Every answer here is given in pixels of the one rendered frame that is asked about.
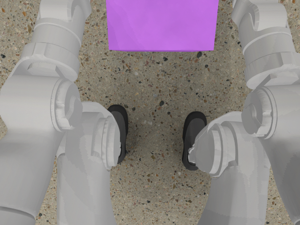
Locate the robot right forearm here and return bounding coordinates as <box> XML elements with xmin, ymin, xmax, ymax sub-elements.
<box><xmin>231</xmin><ymin>0</ymin><xmax>300</xmax><ymax>90</ymax></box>

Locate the robot left shin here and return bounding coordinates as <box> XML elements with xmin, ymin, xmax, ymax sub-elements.
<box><xmin>56</xmin><ymin>101</ymin><xmax>121</xmax><ymax>158</ymax></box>

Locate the robot left thigh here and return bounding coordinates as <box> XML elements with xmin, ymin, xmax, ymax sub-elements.
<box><xmin>57</xmin><ymin>112</ymin><xmax>120</xmax><ymax>225</ymax></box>

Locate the robot left forearm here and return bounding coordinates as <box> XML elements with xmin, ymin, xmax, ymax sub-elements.
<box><xmin>0</xmin><ymin>0</ymin><xmax>92</xmax><ymax>116</ymax></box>

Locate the robot left upper arm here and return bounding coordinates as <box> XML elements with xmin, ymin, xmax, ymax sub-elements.
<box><xmin>0</xmin><ymin>74</ymin><xmax>83</xmax><ymax>225</ymax></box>

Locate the carton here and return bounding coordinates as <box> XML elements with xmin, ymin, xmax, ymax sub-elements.
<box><xmin>106</xmin><ymin>0</ymin><xmax>219</xmax><ymax>52</ymax></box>

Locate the robot right upper arm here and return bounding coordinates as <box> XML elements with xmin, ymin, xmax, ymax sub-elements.
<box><xmin>241</xmin><ymin>84</ymin><xmax>300</xmax><ymax>225</ymax></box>

